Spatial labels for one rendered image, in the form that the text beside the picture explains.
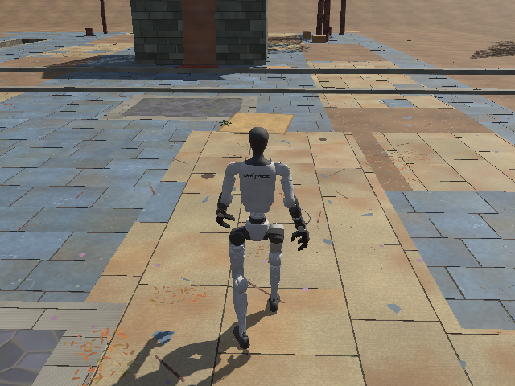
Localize robot left forearm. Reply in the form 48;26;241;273
216;192;229;217

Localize humanoid robot torso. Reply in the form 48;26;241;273
239;158;276;241

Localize robot right thigh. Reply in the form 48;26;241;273
268;223;284;266

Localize robot right upper arm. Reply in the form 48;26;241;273
274;162;296;208

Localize robot right forearm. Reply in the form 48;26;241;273
289;195;307;232

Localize robot left upper arm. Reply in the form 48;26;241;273
220;162;241;205

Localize right robot hand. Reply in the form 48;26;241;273
291;230;310;251

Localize left robot hand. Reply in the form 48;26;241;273
216;213;235;228

